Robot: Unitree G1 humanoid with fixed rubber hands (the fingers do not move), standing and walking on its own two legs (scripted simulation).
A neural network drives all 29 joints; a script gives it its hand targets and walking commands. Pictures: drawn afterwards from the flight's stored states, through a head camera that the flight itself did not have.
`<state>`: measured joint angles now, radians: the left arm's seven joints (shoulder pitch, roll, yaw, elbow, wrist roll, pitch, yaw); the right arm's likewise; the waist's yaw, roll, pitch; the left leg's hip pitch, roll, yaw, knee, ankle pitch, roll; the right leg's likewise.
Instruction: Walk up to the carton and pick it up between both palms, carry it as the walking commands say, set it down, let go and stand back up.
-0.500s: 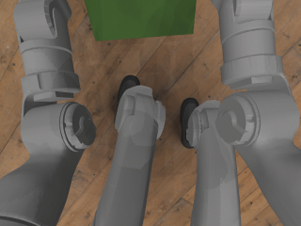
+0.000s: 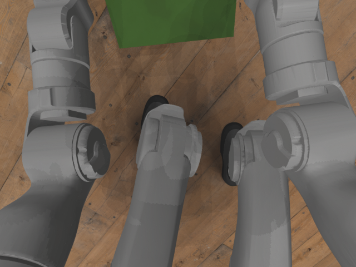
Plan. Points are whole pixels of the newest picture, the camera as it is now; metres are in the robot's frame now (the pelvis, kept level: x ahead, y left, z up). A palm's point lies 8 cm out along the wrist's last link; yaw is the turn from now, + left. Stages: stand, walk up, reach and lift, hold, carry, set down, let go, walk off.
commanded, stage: set down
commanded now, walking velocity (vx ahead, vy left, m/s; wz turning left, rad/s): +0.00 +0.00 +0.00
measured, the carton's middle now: out of the picture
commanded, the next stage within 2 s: none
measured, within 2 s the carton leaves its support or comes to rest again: rests again in 1.74 s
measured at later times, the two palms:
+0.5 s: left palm out of the picture +0.55 +0.27 -0.21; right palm out of the picture +0.60 -0.04 -0.21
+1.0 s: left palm out of the picture +0.55 +0.27 -0.23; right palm out of the picture +0.60 -0.04 -0.23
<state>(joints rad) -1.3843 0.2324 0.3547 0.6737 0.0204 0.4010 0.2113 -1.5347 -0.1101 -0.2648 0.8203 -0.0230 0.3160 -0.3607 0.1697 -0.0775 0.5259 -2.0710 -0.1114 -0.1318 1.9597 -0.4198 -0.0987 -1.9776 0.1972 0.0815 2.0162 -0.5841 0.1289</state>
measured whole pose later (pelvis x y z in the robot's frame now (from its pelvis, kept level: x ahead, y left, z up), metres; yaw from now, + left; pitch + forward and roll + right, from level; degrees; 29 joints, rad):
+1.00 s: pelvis +0.04 +0.00 -0.06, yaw -4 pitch +35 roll -1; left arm -1.43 0.33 0.43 0.93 0.04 0.23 -0.04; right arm -1.53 -0.18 -0.22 0.98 0.05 0.20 -0.16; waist 0.17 -0.09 0.46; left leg -2.23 0.03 -0.06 2.19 -0.57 -0.04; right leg -2.16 0.21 0.07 2.23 -0.68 0.11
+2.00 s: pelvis +0.04 +0.00 -0.07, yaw -4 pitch +35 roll +0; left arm -1.45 0.36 0.36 1.02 0.01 0.19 -0.06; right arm -1.56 -0.23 -0.12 1.09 0.09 0.14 -0.13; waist 0.18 -0.10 0.48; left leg -2.26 0.07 -0.03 2.22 -0.58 -0.01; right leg -2.20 0.16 0.04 2.26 -0.67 0.08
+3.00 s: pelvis +0.02 +0.01 -0.06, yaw -1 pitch +33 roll +0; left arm -1.47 0.46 0.29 1.03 -0.22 0.11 0.03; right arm -1.53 -0.36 0.03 0.91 0.25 0.21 -0.16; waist 0.14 -0.05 0.53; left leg -2.26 0.07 0.01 2.16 -0.48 0.03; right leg -2.19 0.08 0.04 2.23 -0.62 0.06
